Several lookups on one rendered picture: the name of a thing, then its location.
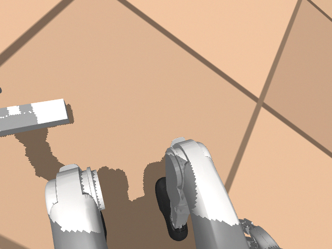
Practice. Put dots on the right robot hand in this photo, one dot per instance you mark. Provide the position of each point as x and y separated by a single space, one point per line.
259 239

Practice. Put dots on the carton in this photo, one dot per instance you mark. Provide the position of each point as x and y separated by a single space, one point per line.
32 116

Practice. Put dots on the right robot foot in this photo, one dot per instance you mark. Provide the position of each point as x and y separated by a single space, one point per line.
164 206

